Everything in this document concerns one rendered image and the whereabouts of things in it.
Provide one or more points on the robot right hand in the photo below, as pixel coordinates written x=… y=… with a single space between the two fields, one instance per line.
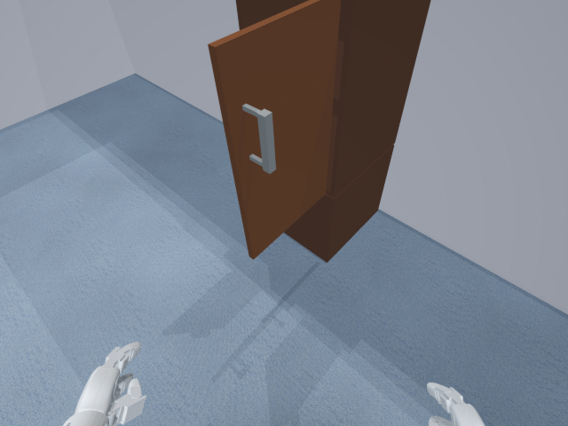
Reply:
x=462 y=414

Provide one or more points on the robot left hand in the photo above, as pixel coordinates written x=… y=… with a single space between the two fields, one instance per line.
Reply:
x=105 y=385

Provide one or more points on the handle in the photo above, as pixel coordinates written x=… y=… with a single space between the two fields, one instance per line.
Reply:
x=265 y=126

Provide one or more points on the cupboard door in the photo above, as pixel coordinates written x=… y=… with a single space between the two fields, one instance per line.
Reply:
x=286 y=65

